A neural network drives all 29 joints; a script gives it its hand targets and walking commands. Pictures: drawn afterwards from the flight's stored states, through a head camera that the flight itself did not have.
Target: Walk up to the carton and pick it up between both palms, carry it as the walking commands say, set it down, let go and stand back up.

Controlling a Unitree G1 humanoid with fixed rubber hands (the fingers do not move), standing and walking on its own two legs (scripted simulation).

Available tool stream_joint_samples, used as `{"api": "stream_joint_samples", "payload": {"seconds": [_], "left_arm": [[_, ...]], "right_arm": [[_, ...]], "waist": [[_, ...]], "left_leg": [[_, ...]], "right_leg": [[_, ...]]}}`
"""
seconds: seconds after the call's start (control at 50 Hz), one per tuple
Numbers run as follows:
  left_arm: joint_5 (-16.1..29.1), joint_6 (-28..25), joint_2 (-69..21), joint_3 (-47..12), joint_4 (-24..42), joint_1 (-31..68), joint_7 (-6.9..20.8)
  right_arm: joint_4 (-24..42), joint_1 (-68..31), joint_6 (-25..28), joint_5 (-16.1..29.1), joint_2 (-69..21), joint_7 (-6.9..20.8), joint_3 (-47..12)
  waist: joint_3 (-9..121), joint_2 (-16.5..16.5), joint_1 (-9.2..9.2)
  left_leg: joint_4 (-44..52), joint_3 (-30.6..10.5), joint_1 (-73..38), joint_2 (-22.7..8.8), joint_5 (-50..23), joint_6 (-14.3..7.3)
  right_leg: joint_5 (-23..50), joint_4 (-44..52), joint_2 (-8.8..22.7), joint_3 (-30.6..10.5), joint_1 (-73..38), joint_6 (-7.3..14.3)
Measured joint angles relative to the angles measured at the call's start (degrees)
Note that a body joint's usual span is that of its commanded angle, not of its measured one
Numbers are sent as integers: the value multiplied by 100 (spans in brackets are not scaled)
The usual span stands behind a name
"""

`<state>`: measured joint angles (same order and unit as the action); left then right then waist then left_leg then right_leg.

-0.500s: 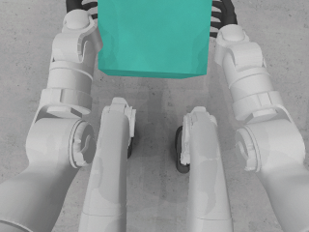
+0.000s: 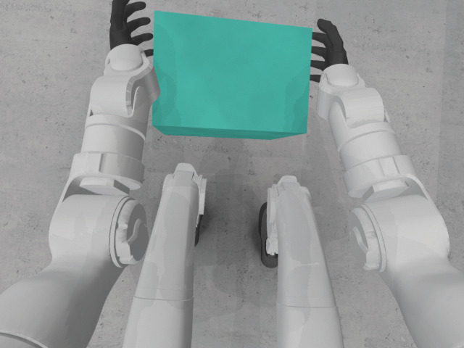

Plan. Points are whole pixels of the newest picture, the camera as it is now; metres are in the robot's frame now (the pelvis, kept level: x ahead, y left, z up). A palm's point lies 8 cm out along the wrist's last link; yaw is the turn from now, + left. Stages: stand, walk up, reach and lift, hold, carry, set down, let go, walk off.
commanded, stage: reach and lift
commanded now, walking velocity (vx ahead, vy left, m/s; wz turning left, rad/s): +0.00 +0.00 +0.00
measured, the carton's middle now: (226, 90) +0.49 +0.05 -0.13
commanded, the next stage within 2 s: none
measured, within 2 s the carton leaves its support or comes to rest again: neither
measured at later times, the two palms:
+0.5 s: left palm (109, 34) +0.48 +0.18 +0.04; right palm (360, 65) +0.48 -0.12 +0.01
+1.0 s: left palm out of the picture +0.46 +0.18 +0.17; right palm (438, 11) +0.46 -0.12 +0.14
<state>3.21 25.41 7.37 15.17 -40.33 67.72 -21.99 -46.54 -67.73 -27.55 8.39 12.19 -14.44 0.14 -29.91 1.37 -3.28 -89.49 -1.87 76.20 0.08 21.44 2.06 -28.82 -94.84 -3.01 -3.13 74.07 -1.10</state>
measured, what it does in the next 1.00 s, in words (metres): rises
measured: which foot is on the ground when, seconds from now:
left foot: down 0.00-1.00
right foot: down 0.00-1.00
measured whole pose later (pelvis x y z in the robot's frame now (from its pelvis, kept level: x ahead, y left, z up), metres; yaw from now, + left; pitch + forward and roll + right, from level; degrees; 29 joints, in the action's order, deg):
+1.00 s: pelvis +0.07 -0.01 +0.13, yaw +0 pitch +9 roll +2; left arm -9.3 26.0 -2.0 22.8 -45.5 44.9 -16.4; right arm -52.7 -44.3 -28.1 -1.1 1.6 -11.1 6.8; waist 1.9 1.5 -3.3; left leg -59.3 -1.9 50.9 0.3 17.6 2.2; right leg -24.3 -64.8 -2.6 -4.2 49.4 0.0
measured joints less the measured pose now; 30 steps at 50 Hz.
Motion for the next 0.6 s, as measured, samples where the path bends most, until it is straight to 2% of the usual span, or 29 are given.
{"api": "stream_joint_samples", "payload": {"seconds": [0.16, 0.32, 0.6], "left_arm": [[-6, 52, -53, 0, 30, -79, -31], [-129, 52, -61, 0, 30, -177, 51], [-149, 59, -278, 0, 234, -835, 70]], "right_arm": [[5, 128, 0, -1, -18, 24, 0], [5, 215, 3, -67, -77, 24, 0], [208, 915, 2, -81, -260, 24, 0]], "waist": [[2, -2, 0], [8, -2, 0], [5, -2, 0]], "left_leg": [[424, 0, -497, 11, -80, 0], [878, 0, -966, 17, -160, 0], [1715, 0, -2116, 17, -276, 12]], "right_leg": [[88, 416, 0, -16, -484, 12], [170, 846, 0, -33, -931, 44], [298, 1654, 11, -60, -2045, 87]]}}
